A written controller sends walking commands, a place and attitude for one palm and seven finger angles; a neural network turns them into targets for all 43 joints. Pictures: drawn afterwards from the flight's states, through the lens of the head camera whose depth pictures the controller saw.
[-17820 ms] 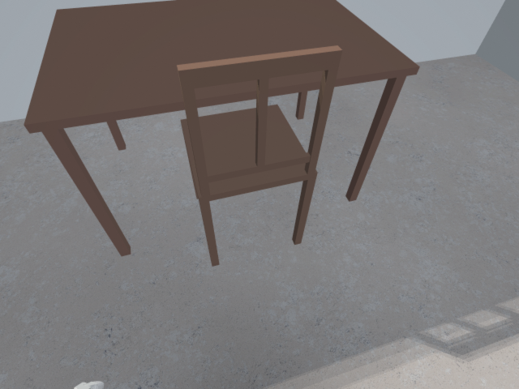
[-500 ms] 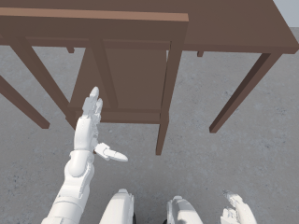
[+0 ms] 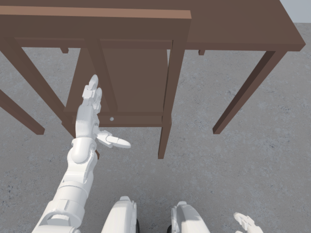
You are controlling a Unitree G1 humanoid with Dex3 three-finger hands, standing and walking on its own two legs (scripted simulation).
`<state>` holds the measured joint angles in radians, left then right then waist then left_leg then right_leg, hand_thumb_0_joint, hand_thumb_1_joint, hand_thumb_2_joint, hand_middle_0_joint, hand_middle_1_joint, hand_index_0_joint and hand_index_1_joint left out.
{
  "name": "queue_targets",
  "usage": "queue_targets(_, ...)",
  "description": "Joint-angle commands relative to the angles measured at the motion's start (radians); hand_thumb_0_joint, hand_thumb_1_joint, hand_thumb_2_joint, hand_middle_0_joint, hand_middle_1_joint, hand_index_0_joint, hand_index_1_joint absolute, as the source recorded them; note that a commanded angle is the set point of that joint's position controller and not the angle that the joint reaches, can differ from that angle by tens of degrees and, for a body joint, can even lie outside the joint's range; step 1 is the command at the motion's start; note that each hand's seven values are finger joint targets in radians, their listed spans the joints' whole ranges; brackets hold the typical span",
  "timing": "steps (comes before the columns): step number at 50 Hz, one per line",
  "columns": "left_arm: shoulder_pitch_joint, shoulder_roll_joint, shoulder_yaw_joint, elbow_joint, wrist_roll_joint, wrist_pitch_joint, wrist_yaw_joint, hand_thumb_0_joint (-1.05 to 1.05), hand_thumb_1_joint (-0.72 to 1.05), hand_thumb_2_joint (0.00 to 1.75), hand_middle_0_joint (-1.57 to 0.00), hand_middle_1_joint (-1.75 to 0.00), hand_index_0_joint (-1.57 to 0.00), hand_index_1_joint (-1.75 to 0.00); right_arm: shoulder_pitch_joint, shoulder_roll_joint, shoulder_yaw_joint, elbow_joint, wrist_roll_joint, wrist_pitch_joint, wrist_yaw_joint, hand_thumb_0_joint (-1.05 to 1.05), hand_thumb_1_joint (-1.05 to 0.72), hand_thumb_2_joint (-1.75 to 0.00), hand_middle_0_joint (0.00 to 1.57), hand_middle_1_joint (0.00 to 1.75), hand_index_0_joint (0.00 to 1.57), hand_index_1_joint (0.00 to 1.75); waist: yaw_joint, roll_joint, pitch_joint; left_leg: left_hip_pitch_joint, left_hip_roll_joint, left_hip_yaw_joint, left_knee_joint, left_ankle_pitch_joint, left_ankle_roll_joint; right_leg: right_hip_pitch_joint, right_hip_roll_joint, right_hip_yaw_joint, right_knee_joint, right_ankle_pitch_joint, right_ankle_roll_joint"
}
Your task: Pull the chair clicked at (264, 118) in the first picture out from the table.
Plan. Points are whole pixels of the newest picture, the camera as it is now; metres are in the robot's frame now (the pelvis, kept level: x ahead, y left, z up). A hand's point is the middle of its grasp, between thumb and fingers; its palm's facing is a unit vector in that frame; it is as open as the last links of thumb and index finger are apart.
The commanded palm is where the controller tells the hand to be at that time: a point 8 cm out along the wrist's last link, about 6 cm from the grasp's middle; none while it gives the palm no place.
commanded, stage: push the fingers through the gap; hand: left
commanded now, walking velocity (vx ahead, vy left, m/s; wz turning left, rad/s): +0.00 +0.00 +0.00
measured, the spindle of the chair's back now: (105, 81) +0.50 +0.14 +0.04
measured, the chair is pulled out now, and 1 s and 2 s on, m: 0.00 0.00 0.00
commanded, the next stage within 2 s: hook a spindle and tug to test in 1.04 s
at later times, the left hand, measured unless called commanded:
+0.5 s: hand (115, 101) +0.45 +0.11 +0.03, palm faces +0.02 -1.00 -0.03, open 17.0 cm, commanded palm +0.43 +0.16 +0.02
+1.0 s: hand (115, 95) +0.47 +0.11 +0.02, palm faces +0.02 -1.00 -0.03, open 17.0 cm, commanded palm +0.45 +0.16 +0.02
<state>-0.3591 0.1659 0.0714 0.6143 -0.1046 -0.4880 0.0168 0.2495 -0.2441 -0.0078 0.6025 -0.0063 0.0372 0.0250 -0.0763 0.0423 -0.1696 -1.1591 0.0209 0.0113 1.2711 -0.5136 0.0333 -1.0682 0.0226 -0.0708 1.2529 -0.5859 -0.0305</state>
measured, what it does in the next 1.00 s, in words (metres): stands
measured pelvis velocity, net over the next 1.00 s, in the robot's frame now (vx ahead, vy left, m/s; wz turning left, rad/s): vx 0.00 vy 0.00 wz -0.02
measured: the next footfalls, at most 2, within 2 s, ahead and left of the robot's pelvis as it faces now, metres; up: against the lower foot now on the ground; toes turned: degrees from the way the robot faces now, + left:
none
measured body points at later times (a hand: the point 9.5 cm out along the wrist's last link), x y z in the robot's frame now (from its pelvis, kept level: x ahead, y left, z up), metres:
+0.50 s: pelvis +0.00 +0.00 -0.01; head +0.13 +0.01 +0.43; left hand +0.44 +0.16 +0.03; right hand +0.07 -0.26 -0.13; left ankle +0.04 +0.10 -0.62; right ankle +0.00 -0.11 -0.62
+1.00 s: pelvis +0.00 +0.00 -0.01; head +0.14 +0.01 +0.42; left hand +0.46 +0.17 +0.03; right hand +0.04 -0.26 -0.13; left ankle +0.04 +0.10 -0.62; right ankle +0.00 -0.11 -0.62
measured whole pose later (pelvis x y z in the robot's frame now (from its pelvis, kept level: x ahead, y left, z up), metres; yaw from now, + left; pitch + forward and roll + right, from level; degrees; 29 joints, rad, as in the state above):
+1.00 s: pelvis +0.00 +0.00 -0.01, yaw -1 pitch +26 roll -3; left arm -0.69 0.24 0.23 0.96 -0.06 -0.54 0.02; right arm 0.31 -0.24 -0.01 0.63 -0.03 0.09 0.05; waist -0.14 0.05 -0.16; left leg -1.23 0.03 0.01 1.29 -0.51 0.03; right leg -1.15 0.03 -0.07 1.27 -0.58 -0.03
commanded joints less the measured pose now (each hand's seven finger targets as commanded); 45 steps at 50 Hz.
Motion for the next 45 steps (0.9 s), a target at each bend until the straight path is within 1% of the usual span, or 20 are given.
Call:
queue_targets(1, -0.341, 0.115, 0.060, -0.157, 0.007, -0.069, 0.001, 0.00, -0.50, 0.30, -0.06, -0.08, -0.06, -0.08, 0.060, -0.148, -0.057, -0.093, -0.002, -0.026, -0.011, 0.00, -0.90, -0.90, 0.20, 0.30, 0.20, 0.30, -0.032, -0.016, -0.408, 0.360, -0.011, -0.062, -0.127, 0.272, -0.007, 0.126, -0.002, 0.053, -0.178, 0.306, 0.002)
queue_targets(4, -0.376, 0.104, 0.050, -0.161, 0.011, -0.077, 0.004, 0.00, -0.50, 0.30, -0.06, -0.08, -0.06, -0.08, 0.070, -0.147, -0.058, -0.093, -0.004, -0.024, -0.007, 0.00, -0.90, -0.90, 0.20, 0.30, 0.20, 0.30, -0.033, 0.027, -0.434, 0.409, -0.007, -0.071, -0.131, 0.314, -0.012, 0.103, 0.001, 0.043, -0.166, 0.321, -0.003)
queue_targets(8, -0.406, 0.099, 0.050, -0.111, 0.020, -0.077, 0.011, 0.00, -0.50, 0.30, -0.06, -0.08, -0.06, -0.08, 0.078, -0.148, -0.060, -0.088, -0.006, -0.015, 0.000, 0.00, -0.90, -0.90, 0.20, 0.30, 0.20, 0.30, -0.044, 0.002, -0.428, 0.393, -0.006, -0.070, -0.127, 0.301, -0.011, 0.097, 0.003, 0.045, -0.172, 0.316, 0.001)
queue_targets(10, -0.452, 0.122, 0.072, -0.062, 0.026, -0.075, 0.016, 0.00, -0.50, 0.30, -0.06, -0.08, -0.06, -0.08, 0.085, -0.151, -0.057, -0.079, -0.006, -0.009, -0.002, 0.00, -0.90, -0.90, 0.20, 0.30, 0.20, 0.30, -0.054, -0.010, -0.398, 0.360, -0.009, -0.069, -0.125, 0.274, -0.008, 0.089, 0.003, 0.047, -0.174, 0.297, 0.002)
queue_targets(14, -0.528, 0.140, 0.091, -0.044, 0.033, -0.093, 0.019, 0.00, -0.50, 0.30, -0.06, -0.08, -0.06, -0.08, 0.098, -0.151, -0.057, -0.077, -0.010, -0.010, -0.002, 0.00, -0.90, -0.90, 0.20, 0.30, 0.20, 0.30, -0.057, 0.009, -0.433, 0.374, -0.010, -0.071, -0.119, 0.279, -0.008, 0.085, 0.005, 0.049, -0.167, 0.293, -0.001)
queue_targets(16, -0.568, 0.120, 0.074, -0.036, 0.034, -0.099, 0.019, 0.00, -0.50, 0.30, -0.06, -0.08, -0.06, -0.08, 0.102, -0.149, -0.058, -0.067, -0.013, -0.008, 0.002, 0.00, -0.90, -0.90, 0.20, 0.30, 0.20, 0.30, -0.064, 0.043, -0.449, 0.406, -0.007, -0.078, -0.118, 0.294, -0.012, 0.057, 0.004, 0.045, -0.164, 0.294, -0.001)
queue_targets(18, -0.554, 0.144, 0.104, -0.020, 0.030, -0.099, 0.021, 0.00, -0.50, 0.30, -0.06, -0.08, -0.06, -0.08, 0.112, -0.154, -0.060, -0.066, -0.015, -0.006, 0.003, 0.00, -0.90, -0.90, 0.20, 0.30, 0.20, 0.30, -0.058, 0.016, -0.473, 0.397, -0.007, -0.074, -0.115, 0.311, -0.010, 0.086, 0.007, 0.048, -0.163, 0.319, 0.000)
queue_targets(20, -0.564, 0.131, 0.092, 0.011, 0.038, -0.094, 0.015, 0.00, -0.50, 0.30, -0.06, -0.08, -0.06, -0.08, 0.119, -0.150, -0.059, -0.064, -0.015, -0.003, 0.006, 0.00, -0.90, -0.90, 0.20, 0.30, 0.20, 0.30, -0.068, 0.008, -0.470, 0.383, -0.008, -0.071, -0.108, 0.316, -0.008, 0.086, 0.007, 0.049, -0.160, 0.332, 0.003)
queue_targets(22, -0.598, 0.161, 0.118, 0.047, 0.043, -0.092, 0.016, 0.00, -0.50, 0.30, -0.06, -0.08, -0.06, -0.08, 0.128, -0.152, -0.059, -0.054, -0.015, 0.003, 0.005, 0.00, -0.90, -0.90, 0.20, 0.30, 0.20, 0.30, -0.073, -0.001, -0.438, 0.356, -0.010, -0.068, -0.107, 0.293, -0.006, 0.084, 0.008, 0.053, -0.168, 0.318, 0.004)
queue_targets(25, -0.639, 0.149, 0.109, 0.057, 0.044, -0.102, 0.013, 0.00, -0.50, 0.30, -0.06, -0.08, -0.06, -0.08, 0.135, -0.151, -0.059, -0.055, -0.017, 0.004, 0.008, 0.00, -0.90, -0.90, 0.20, 0.30, 0.20, 0.30, -0.077, 0.019, -0.459, 0.373, -0.010, -0.071, -0.107, 0.294, -0.005, 0.071, 0.008, 0.053, -0.166, 0.311, 0.003)
queue_targets(28, -0.701, 0.161, 0.120, 0.090, 0.047, -0.105, 0.014, 0.00, -0.50, 0.30, -0.06, -0.08, -0.06, -0.08, 0.147, -0.152, -0.059, -0.041, -0.021, 0.007, 0.009, 0.00, -0.90, -0.90, 0.20, 0.30, 0.20, 0.30, -0.091, 0.025, -0.446, 0.361, -0.009, -0.072, -0.101, 0.284, -0.005, 0.057, 0.009, 0.052, -0.167, 0.299, 0.003)
queue_targets(31, -0.763, 0.185, 0.133, 0.108, 0.057, -0.119, 0.016, 0.00, -0.50, 0.30, -0.06, -0.08, -0.06, -0.08, 0.162, -0.157, -0.059, -0.033, -0.026, 0.009, 0.009, 0.00, -0.90, -0.90, 0.20, 0.30, 0.20, 0.30, -0.098, 0.036, -0.472, 0.377, -0.007, -0.082, -0.094, 0.291, -0.004, 0.031, 0.010, 0.050, -0.155, 0.291, 0.003)
queue_targets(33, -0.743, 0.179, 0.136, 0.122, 0.058, -0.120, 0.014, 0.00, -0.50, 0.30, -0.06, -0.08, -0.06, -0.08, 0.169, -0.155, -0.061, -0.033, -0.028, 0.012, 0.012, 0.00, -0.90, -0.90, 0.20, 0.30, 0.20, 0.30, -0.092, 0.044, -0.491, 0.392, -0.007, -0.077, -0.094, 0.318, -0.005, 0.048, 0.011, 0.051, -0.157, 0.318, 0.001)
queue_targets(35, -0.676, 0.184, 0.151, 0.139, 0.057, -0.114, 0.008, 0.00, -0.50, 0.30, -0.06, -0.08, -0.06, -0.08, 0.172, -0.157, -0.061, -0.042, -0.027, 0.019, 0.018, 0.00, -0.90, -0.90, 0.20, 0.30, 0.20, 0.30, -0.072, 0.051, -0.517, 0.405, -0.007, -0.075, -0.096, 0.349, -0.008, 0.061, 0.013, 0.049, -0.151, 0.342, -0.002)
queue_targets(37, -0.699, 0.200, 0.160, 0.141, 0.052, -0.107, 0.004, 0.00, -0.50, 0.30, -0.06, -0.08, -0.06, -0.08, 0.174, -0.156, -0.059, -0.043, -0.027, 0.029, 0.021, 0.00, -0.90, -0.90, 0.20, 0.30, 0.20, 0.30, -0.084, 0.015, -0.484, 0.355, -0.010, -0.066, -0.095, 0.315, -0.001, 0.088, 0.015, 0.056, -0.163, 0.337, 0.004)
queue_targets(38, -0.682, 0.217, 0.173, 0.140, 0.054, -0.107, 0.004, 0.00, -0.50, 0.30, -0.06, -0.08, -0.06, -0.08, 0.173, -0.158, -0.059, -0.047, -0.026, 0.032, 0.020, 0.00, -0.90, -0.90, 0.20, 0.30, 0.20, 0.30, -0.077, 0.006, -0.481, 0.338, -0.012, -0.062, -0.098, 0.308, 0.000, 0.108, 0.015, 0.062, -0.167, 0.340, 0.004)
queue_targets(40, -0.682, 0.184, 0.148, 0.141, 0.051, -0.104, -0.002, 0.00, -0.50, 0.30, -0.06, -0.08, -0.06, -0.08, 0.170, -0.153, -0.057, -0.052, -0.023, 0.036, 0.020, 0.00, -0.90, -0.90, 0.20, 0.30, 0.20, 0.30, -0.085, 0.013, -0.471, 0.331, -0.013, -0.058, -0.098, 0.298, 0.001, 0.103, 0.015, 0.063, -0.170, 0.339, 0.006)
queue_targets(41, -0.698, 0.229, 0.188, 0.140, 0.047, -0.106, 0.000, 0.00, -0.50, 0.30, -0.06, -0.08, -0.06, -0.08, 0.176, -0.159, -0.057, -0.047, -0.024, 0.037, 0.018, 0.00, -0.90, -0.90, 0.20, 0.30, 0.20, 0.30, -0.079, 0.002, -0.471, 0.316, -0.013, -0.058, -0.094, 0.289, 0.001, 0.114, 0.014, 0.066, -0.169, 0.334, 0.005)
queue_targets(43, -0.713, 0.228, 0.186, 0.135, 0.042, -0.112, -0.003, 0.00, -0.50, 0.30, -0.06, -0.08, -0.06, -0.08, 0.174, -0.155, -0.056, -0.047, -0.023, 0.035, 0.016, 0.00, -0.90, -0.90, 0.20, 0.30, 0.20, 0.30, -0.085, 0.001, -0.455, 0.303, -0.016, -0.054, -0.098, 0.272, 0.003, 0.122, 0.015, 0.071, -0.178, 0.322, 0.007)
queue_targets(45, -0.724, 0.212, 0.168, 0.107, 0.042, -0.129, -0.006, 0.00, -0.50, 0.30, -0.06, -0.08, -0.06, -0.08, 0.173, -0.154, -0.057, -0.048, -0.024, 0.030, 0.014, 0.00, -0.90, -0.90, 0.20, 0.30, 0.20, 0.30, -0.084, 0.033, -0.497, 0.355, -0.012, -0.062, -0.096, 0.307, -0.001, 0.100, 0.015, 0.065, -0.165, 0.340, 0.004)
